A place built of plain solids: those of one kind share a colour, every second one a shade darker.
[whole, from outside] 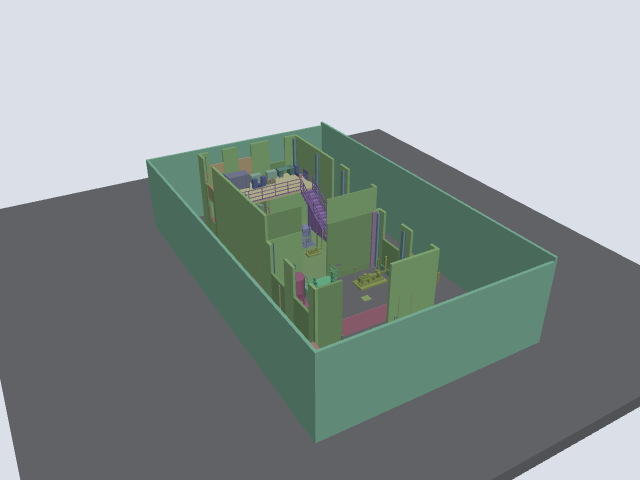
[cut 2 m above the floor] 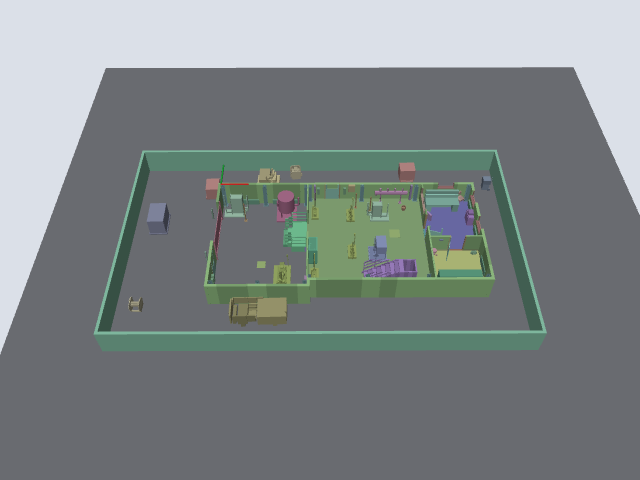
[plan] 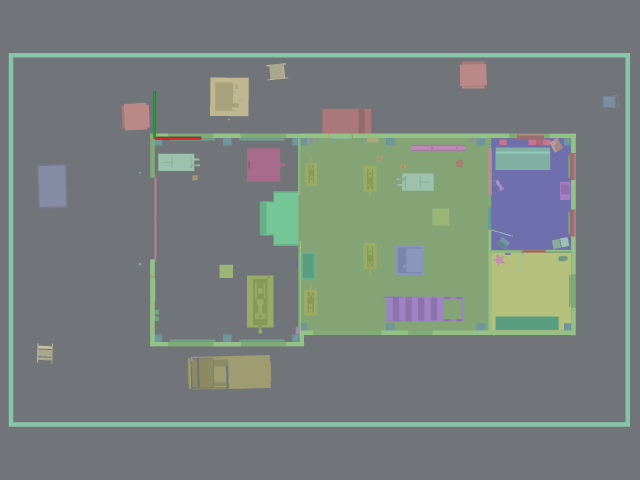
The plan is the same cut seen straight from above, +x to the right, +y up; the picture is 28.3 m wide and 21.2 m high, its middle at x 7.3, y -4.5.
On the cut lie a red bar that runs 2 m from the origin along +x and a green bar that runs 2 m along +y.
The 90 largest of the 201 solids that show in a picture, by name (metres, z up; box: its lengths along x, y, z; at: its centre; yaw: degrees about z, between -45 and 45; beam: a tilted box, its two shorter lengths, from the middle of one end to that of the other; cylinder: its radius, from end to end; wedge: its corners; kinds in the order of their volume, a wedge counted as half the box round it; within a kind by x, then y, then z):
{
 "yard_bound_1": {"box": [0.2, 16.51, 6.16], "at": [-6.35, -4.49, 3.03]},
 "yard_bound_2": {"box": [27.44, 0.2, 6.46], "at": [7.27, -12.65, 3.18]},
 "yard_bound_3": {"box": [27.44, 0.2, 6.16], "at": [7.27, 3.66, 3.03]},
 "yard_bound_4": {"box": [0.2, 16.51, 6.16], "at": [20.89, -4.49, 3.03]},
 "wall_1": {"box": [0.2, 3.86, 4.85], "at": [-0.1, -7.28, 2.38]},
 "wall_2": {"box": [0.2, 1.96, 4.85], "at": [-0.1, -0.78, 2.38]},
 "wall_3": {"box": [0.81, 0.2, 4.85], "at": [0.2, -9.1, 2.38]},
 "wall_4": {"box": [0.81, 0.2, 4.85], "at": [0.2, 0.1, 2.38]},
 "wall_5": {"box": [2.01, 0.2, 2.65], "at": [1.6, -9.1, 1.27]},
 "wall_6": {"box": [2.01, 0.2, 2.65], "at": [1.6, 0.1, 1.27]},
 "wall_7": {"box": [1.21, 0.2, 4.85], "at": [3.2, -9.1, 2.38]},
 "wall_8": {"box": [1.21, 0.2, 4.85], "at": [3.2, 0.1, 2.38]},
 "wall_9": {"box": [2.01, 0.2, 2.65], "at": [4.8, -9.1, 1.27]},
 "wall_10": {"box": [2.01, 0.2, 2.65], "at": [4.8, 0.1, 1.27]},
 "wall_11": {"box": [0.61, 0.2, 4.85], "at": [6.1, 0.1, 2.38]},
 "wall_12": {"box": [0.81, 0.2, 4.85], "at": [6.2, -9.1, 2.38]},
 "wall_13": {"box": [0.06, 4.01, 4.85], "at": [6.37, -6.55, 2.38]},
 "wall_14": {"box": [0.06, 2.55, 4.85], "at": [6.37, -1.27, 2.38]},
 "wall_15": {"box": [0.06, 3.95, 6.76], "at": [6.43, -6.53, 3.33]},
 "wall_16": {"box": [0.06, 2.55, 6.76], "at": [6.43, -1.27, 3.33]},
 "wall_17": {"box": [0.61, 0.2, 6.76], "at": [6.7, -8.6, 3.33]},
 "wall_18": {"box": [3.01, 0.2, 3.16], "at": [8.5, -8.6, 1.53]},
 "wall_19": {"box": [1.21, 0.2, 6.76], "at": [10.6, -8.6, 3.33]},
 "wall_20": {"box": [8.4, 0.2, 6.76], "at": [10.6, 0.1, 3.33]},
 "wall_21": {"box": [1.08, 0.2, 3.16], "at": [11.74, -8.6, 1.53]},
 "wall_22": {"box": [2.54, 0.2, 6.76], "at": [13.54, -8.6, 3.33]},
 "wall_23": {"box": [0.06, 3.56, 3.38], "at": [14.77, -6.72, 1.64]},
 "wall_24": {"box": [0.06, 0.97, 2.84], "at": [14.77, -4.58, 1.91]},
 "wall_25": {"box": [0.06, 3.5, 3.26], "at": [14.83, -6.75, 1.58]},
 "wall_26": {"box": [0.86, 0.2, 6.76], "at": [15.22, 0.1, 3.33]},
 "wall_27": {"box": [1.41, 0.06, 3.26], "at": [15.5, -5.03, 1.58]},
 "wall_28": {"box": [0.36, 0.2, 4.66], "at": [15.82, 0.1, 2.28]},
 "wall_29": {"box": [1.21, 0.2, 1.66], "at": [16.6, 0.1, 0.78]},
 "wall_30": {"box": [3.8, 0.2, 6.76], "at": [16.7, -8.6, 3.33]},
 "wall_31": {"box": [0.26, 0.2, 4.66], "at": [17.32, 0.1, 2.28]},
 "wall_32": {"box": [1.1, 0.06, 3.26], "at": [17.85, -5.03, 1.58]},
 "wall_33": {"box": [1.16, 0.2, 6.76], "at": [18.02, 0.1, 3.33]},
 "wall_34": {"box": [0.2, 1.21, 6.76], "at": [18.5, -8.1, 3.33]},
 "wall_35": {"box": [0.2, 1.51, 4.66], "at": [18.5, -6.75, 2.28]},
 "wall_36": {"box": [0.2, 1.01, 6.76], "at": [18.5, -5.5, 3.33]},
 "wall_37": {"box": [0.2, 0.66, 6.76], "at": [18.5, -4.67, 3.33]},
 "wall_38": {"box": [0.2, 1.31, 6.76], "at": [18.5, -2.5, 3.33]},
 "wall_39": {"box": [0.2, 0.86, 6.76], "at": [18.5, -0.23, 3.33]},
 "raised_floor_boilers_1": {"box": [8.53, 8.63, 0.56], "at": [10.6, -4.25, 0.23]},
 "raised_floor_control_1": {"box": [3.73, 5.13, 0.56], "at": [16.6, -2.5, 0.23]},
 "raised_floor_switch_1": {"box": [3.73, 3.63, 0.56], "at": [16.6, -6.75, 0.23]},
 "raised_floor_deck_1": {"box": [3.72, 8.56, 0.2], "at": [16.57, -4.25, 3.31]},
 "row_1": {"box": [0.48, 1.08, 2.04], "at": [6.78, -5.65, 1.63]},
 "row_2": {"box": [0.6, 1.2, 2.1], "at": [6.78, -5.65, 1.66]},
 "row_3": {"box": [2.8, 0.6, 2.1], "at": [16.45, -8.18, 1.66]},
 "beyond_oil_tank_1": {"box": [1.17, 1.7, 1.35], "at": [-4.52, -2.13, 0.62], "yaw": 1.6},
 "beyond_oil_tank_2": {"box": [1.32, 1.96, 0.13], "at": [-4.52, -2.12, 0.01], "yaw": 1.6},
 "beyond_oil_tank_3": {"box": [1.16, 1.8, 1.4], "at": [-4.52, -2.12, 0.64], "yaw": 1.6},
 "beyond_storage_tank_1": {"box": [0.63, 1.3, 0.43], "at": [2.29, -10.37, 0.61], "yaw": 1.3},
 "beyond_storage_tank_2": {"box": [1.85, 1.46, 0.88], "at": [4.18, -10.33, 0.85], "yaw": 1.3},
 "beyond_tote_tank_1": {"box": [0.98, 1.18, 1.02], "at": [-0.84, 0.95, 0.63], "yaw": 2.7},
 "beyond_tote_tank_2": {"box": [1.18, 0.95, 1.02], "at": [14.07, 2.79, 0.63], "yaw": 1.7},
 "buffer_vessel_1": {"box": [1.48, 1.48, 0.17], "at": [4.81, -1.19, 0.04]},
 "buffer_vessel_2": {"cylinder": 0.6, "from": [4.81, -1.19, 0.73], "to": [4.81, -1.19, 2.44]},
 "beyond_stack_1": {"box": [0.79, 1.25, 0.8], "at": [3.07, 1.83, 0.89], "yaw": -0.6},
 "beyond_stack_2": {"box": [1.7, 1.7, 0.45], "at": [3.3, 1.82, 0.17], "yaw": -0.6},
 "beyond_stack_3": {"box": [0.26, 0.91, 0.68], "at": [3.8, 1.78, 0.83], "yaw": -0.6},
 "tank_1": {"box": [1.03, 1.81, 1.15], "at": [17.79, -2.69, 4.06]},
 "door_landing_1": {"box": [0.32, 1.5, 0.39], "at": [5.1, -3.55, 0.14]},
 "door_landing_2": {"box": [1.1, 2.4, 0.56], "at": [5.79, -3.55, 0.23]},
 "control_desk_1": {"box": [0.42, 0.46, 0.79], "at": [15.28, -1.14, 0.85]},
 "control_desk_2": {"box": [2.4, 0.5, 0.79], "at": [16.26, -0.66, 0.85]},
 "control_desk_3": {"box": [2.4, 0.27, 0.3], "at": [16.26, -0.55, 1.43]},
 "control_desk_4": {"box": [0.42, 0.46, 0.79], "at": [17.24, -1.14, 0.85]},
 "wall_over_deck_1": {"box": [1.86, 0.1, 1.21], "at": [16.55, 0.06, 4.0]},
 "wall_over_deck_2": {"box": [0.1, 5.06, 2.22], "at": [18.46, -2.5, 4.5]},
 "plate_exchanger_1": {"box": [1.59, 0.76, 0.15], "at": [0.95, -1.07, 0.03]},
 "plate_exchanger_2": {"box": [0.8, 0.42, 1.56], "at": [1.19, -1.07, 1.07]},
 "plate_exchanger_3": {"box": [0.6, 0.42, 1.36], "at": [11.4, -1.94, 1.48]},
 "plate_exchanger_4": {"box": [1.39, 0.76, 0.15], "at": [11.63, -1.94, 0.54]},
 "condensate_set_1": {"box": [1.24, 1.3, 0.15], "at": [11.28, -5.4, 0.54]},
 "condensate_set_2": {"box": [1.08, 1.14, 0.2], "at": [11.28, -5.4, 0.56]},
 "condensate_set_3": {"box": [0.7, 1.06, 0.7], "at": [11.46, -5.4, 1.56]},
 "yard_step_1": {"box": [1.6, 1.1, 0.5], "at": [8.2, 0.75, 0.24]},
 "pump_unit_1": {"box": [0.64, 2.06, 0.15], "at": [4.66, -7.24, 0.14]},
 "pump_unit_2": {"box": [1.18, 2.3, 0.2], "at": [4.66, -7.22, 0.05]},
 "pump_unit_3": {"box": [0.59, 1.15, 0.2], "at": [9.51, -5.21, 0.56]},
 "filing_lateral_low_1": {"box": [0.48, 0.9, 0.73], "at": [18.11, -5.96, 3.72]},
 "filing_lateral_low_2": {"box": [0.48, 0.9, 0.73], "at": [18.11, -4.48, 3.72]},
 "pier_1": {"box": [0.17, 0.34, 4.85], "at": [6.32, -8.5, 2.38]},
 "printer_stand_1": {"box": [0.45, 0.81, 0.77], "at": [18.13, -2.33, 0.84]},
 "beyond_wheeled_bin_1": {"box": [0.51, 0.48, 1.08], "at": [20.07, 1.6, 0.48], "yaw": -0.8},
 "sectional_door_1": {"box": [0.042, 3.68, 1.35], "at": [0.01, -3.55, 1.01]},
 "stair_openriser_1": {"box": [0.1, 1.0, 2.02], "at": [13.58, -7.55, 1.47]},
 "desk_works_1": {"box": [0.72, 0.39, 0.64], "at": [17.99, -7.75, 3.83]}
}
